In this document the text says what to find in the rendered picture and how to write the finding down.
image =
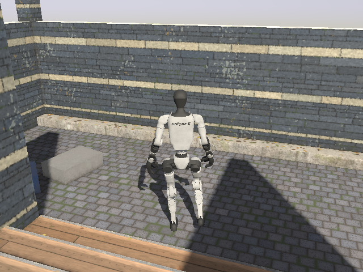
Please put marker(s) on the left robot upper arm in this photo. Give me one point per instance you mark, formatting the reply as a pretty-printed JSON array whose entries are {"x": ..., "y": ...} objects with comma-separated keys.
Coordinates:
[{"x": 160, "y": 129}]

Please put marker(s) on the right robot hand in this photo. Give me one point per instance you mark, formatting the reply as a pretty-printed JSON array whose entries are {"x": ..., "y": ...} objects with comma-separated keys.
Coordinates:
[{"x": 206, "y": 159}]

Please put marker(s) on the robot right forearm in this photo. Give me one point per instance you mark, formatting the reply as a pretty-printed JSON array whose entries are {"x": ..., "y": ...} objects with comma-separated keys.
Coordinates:
[{"x": 208, "y": 149}]

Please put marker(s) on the left robot hand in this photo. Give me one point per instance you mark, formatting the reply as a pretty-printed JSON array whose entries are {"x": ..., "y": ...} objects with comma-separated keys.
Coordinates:
[{"x": 149, "y": 166}]

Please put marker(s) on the right robot upper arm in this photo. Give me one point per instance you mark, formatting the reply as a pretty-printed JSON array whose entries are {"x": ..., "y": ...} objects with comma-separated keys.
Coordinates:
[{"x": 201, "y": 128}]

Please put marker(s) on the right robot shin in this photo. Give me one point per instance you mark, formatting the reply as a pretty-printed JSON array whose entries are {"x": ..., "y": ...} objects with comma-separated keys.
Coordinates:
[{"x": 199, "y": 199}]

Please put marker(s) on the robot left forearm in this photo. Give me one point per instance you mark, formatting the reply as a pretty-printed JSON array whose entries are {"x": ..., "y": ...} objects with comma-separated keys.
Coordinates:
[{"x": 153, "y": 152}]

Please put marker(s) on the robot left foot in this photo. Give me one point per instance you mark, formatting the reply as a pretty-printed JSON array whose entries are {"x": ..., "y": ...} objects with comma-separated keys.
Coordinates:
[{"x": 174, "y": 226}]

